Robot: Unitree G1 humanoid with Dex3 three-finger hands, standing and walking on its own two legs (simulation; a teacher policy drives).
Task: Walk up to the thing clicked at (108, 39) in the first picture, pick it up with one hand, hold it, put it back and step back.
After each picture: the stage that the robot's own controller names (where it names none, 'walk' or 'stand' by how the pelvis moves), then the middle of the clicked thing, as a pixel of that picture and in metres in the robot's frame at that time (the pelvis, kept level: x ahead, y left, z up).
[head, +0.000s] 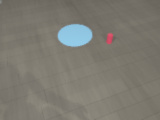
stand; (109, 38) +1.50 -0.31 -0.72
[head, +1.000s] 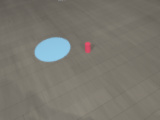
walk; (87, 47) +1.42 +0.06 -0.69
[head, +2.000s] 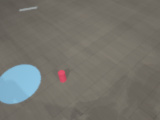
walk; (62, 76) +0.92 +0.28 -0.72
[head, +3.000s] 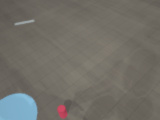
walk; (62, 111) +0.58 +0.24 -0.72
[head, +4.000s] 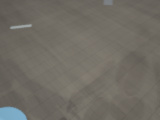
stand; out of the picture +0.43 +0.21 -0.71
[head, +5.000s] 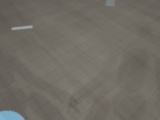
stand; out of the picture +0.39 +0.21 -0.72
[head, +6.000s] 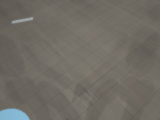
walk; out of the picture +0.32 +0.24 -0.72
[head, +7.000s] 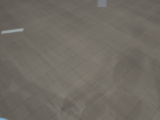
stand; out of the picture +0.35 +0.26 -0.71
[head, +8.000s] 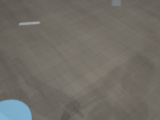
stand; out of the picture +0.47 +0.19 -0.70
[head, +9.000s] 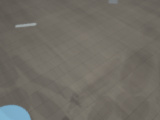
stand; out of the picture +0.43 +0.21 -0.72
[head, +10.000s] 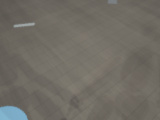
stand; out of the picture +0.42 +0.21 -0.73
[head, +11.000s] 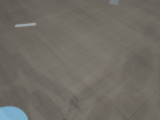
stand; out of the picture +0.41 +0.21 -0.73
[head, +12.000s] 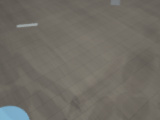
stand; out of the picture +0.41 +0.20 -0.73
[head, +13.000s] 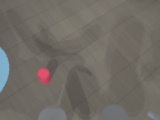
go down; (44, 76) +0.48 +0.20 -0.47
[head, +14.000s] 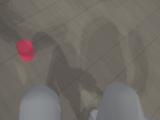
go down; (25, 51) +0.51 +0.22 -0.31
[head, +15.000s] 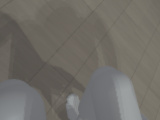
close in; out of the picture +0.50 +0.26 -0.25
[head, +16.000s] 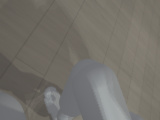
close; out of the picture +0.49 +0.29 -0.23
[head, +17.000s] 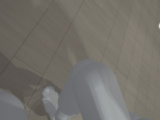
lift; out of the picture +0.48 +0.27 -0.24
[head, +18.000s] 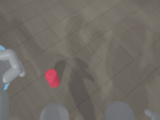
close; (52, 78) +0.47 +0.17 -0.44
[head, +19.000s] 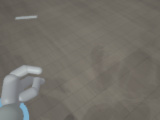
hold; out of the picture +0.42 +0.15 -0.65
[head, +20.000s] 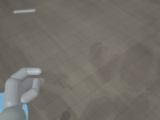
hold; out of the picture +0.41 +0.17 -0.67
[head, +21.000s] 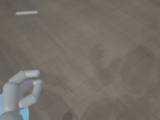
hold; out of the picture +0.41 +0.16 -0.67
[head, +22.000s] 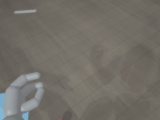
hold; out of the picture +0.41 +0.16 -0.67
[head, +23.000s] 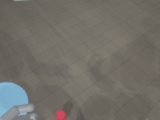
stand; (61, 117) +0.42 +0.15 -0.63
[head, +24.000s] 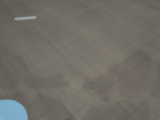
stand; out of the picture +0.40 +0.14 -0.65
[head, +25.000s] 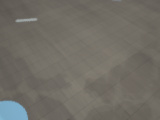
stand; out of the picture +0.40 +0.15 -0.65
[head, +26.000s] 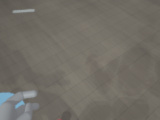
hold; out of the picture +0.42 +0.15 -0.65
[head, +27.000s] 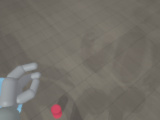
close; (56, 111) +0.43 +0.16 -0.63
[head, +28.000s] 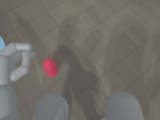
close; (50, 68) +0.49 +0.17 -0.37
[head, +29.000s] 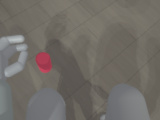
close; (44, 63) +0.49 +0.17 -0.30
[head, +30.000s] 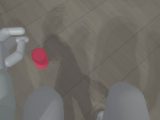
hold; (40, 59) +0.49 +0.17 -0.30
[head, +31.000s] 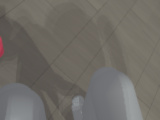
hold; out of the picture +0.48 +0.22 -0.24
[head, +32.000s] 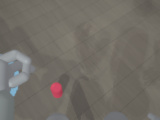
hold; (56, 90) +0.46 +0.15 -0.50
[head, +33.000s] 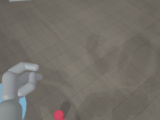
close; (59, 117) +0.43 +0.16 -0.65
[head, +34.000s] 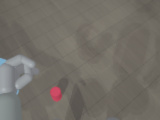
crouch; (56, 94) +0.45 +0.16 -0.54
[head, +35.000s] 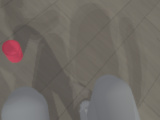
crouch; (13, 52) +0.50 +0.19 -0.30
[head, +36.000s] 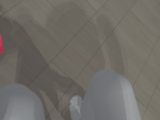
lower; out of the picture +0.49 +0.22 -0.26
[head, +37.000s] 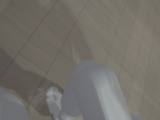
hold; out of the picture +0.47 +0.24 -0.24
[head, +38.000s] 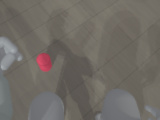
lower; (44, 62) +0.49 +0.17 -0.37
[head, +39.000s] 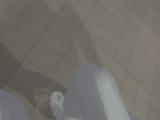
lower; out of the picture +0.49 +0.25 -0.25
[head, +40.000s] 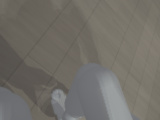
lower; out of the picture +0.50 +0.26 -0.25
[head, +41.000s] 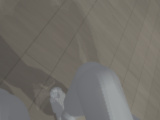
open; out of the picture +0.53 +0.26 -0.25
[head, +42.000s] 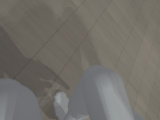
stand; out of the picture +0.58 +0.25 -0.28
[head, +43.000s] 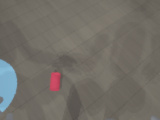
stand; (55, 81) +0.55 +0.16 -0.58
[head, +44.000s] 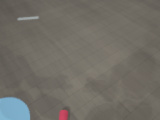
stand; (63, 119) +0.52 +0.15 -0.69
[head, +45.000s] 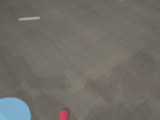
withdraw; (63, 119) +0.52 +0.15 -0.69
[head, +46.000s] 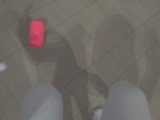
rise; (36, 34) +0.60 +0.20 -0.32
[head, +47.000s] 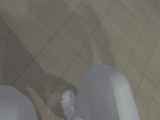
rise; out of the picture +0.58 +0.27 -0.27
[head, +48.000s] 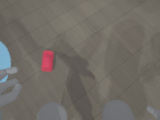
walk; (47, 61) +0.59 +0.20 -0.46
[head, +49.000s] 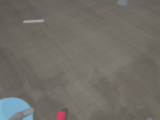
withdraw; out of the picture +0.53 +0.17 -0.69
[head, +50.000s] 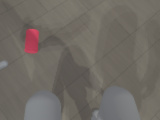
rise; (31, 41) +0.60 +0.22 -0.40
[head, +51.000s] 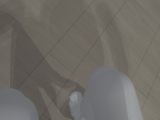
rise; out of the picture +0.58 +0.29 -0.28
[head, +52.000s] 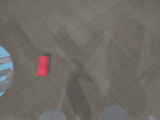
stand; (42, 66) +0.59 +0.23 -0.50
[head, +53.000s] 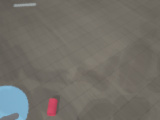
withdraw; (52, 107) +0.54 +0.22 -0.67
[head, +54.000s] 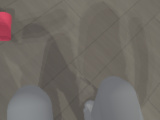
rise; (3, 26) +0.61 +0.27 -0.33
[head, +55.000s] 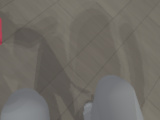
hold; out of the picture +0.60 +0.30 -0.30
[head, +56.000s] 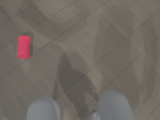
lower; (23, 47) +0.60 +0.27 -0.44
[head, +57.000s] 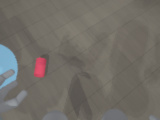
lower; (40, 67) +0.59 +0.26 -0.52
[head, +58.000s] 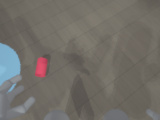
withdraw; (41, 67) +0.59 +0.26 -0.52
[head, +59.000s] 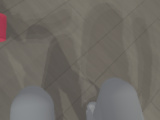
withdraw; out of the picture +0.61 +0.31 -0.34
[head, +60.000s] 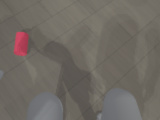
walk; (21, 44) +0.61 +0.31 -0.39
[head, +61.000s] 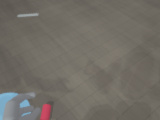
hold; (45, 112) +0.56 +0.28 -0.68
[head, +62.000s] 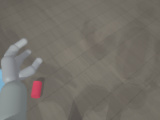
withdraw; (36, 89) +0.58 +0.31 -0.66
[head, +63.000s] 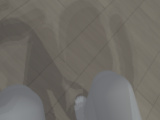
lower; out of the picture +0.61 +0.37 -0.30
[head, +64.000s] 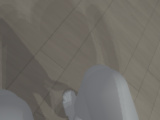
stand; out of the picture +0.58 +0.41 -0.28
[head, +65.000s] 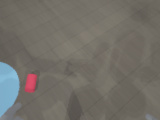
stand; (31, 83) +0.58 +0.32 -0.58
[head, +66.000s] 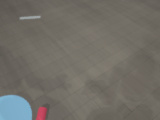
stand; (41, 115) +0.55 +0.31 -0.68
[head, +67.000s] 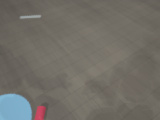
stand; (40, 114) +0.56 +0.32 -0.68
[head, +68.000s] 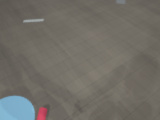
stand; (41, 116) +0.55 +0.35 -0.73
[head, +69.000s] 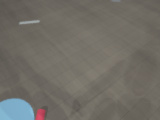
stand; (40, 117) +0.54 +0.37 -0.75
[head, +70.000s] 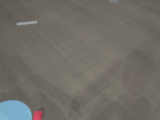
stand; (37, 119) +0.53 +0.39 -0.75
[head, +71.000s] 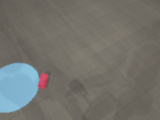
walk; (43, 81) +0.71 +0.35 -0.71
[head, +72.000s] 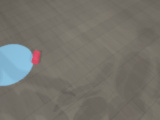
walk; (36, 57) +0.95 +0.44 -0.73
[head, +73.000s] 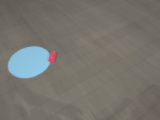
stand; (52, 57) +1.19 +0.38 -0.73
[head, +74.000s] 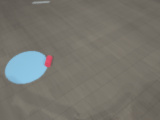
stand; (48, 61) +1.17 +0.40 -0.75
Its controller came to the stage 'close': yes
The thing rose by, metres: 0.01
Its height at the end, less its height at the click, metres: -0.02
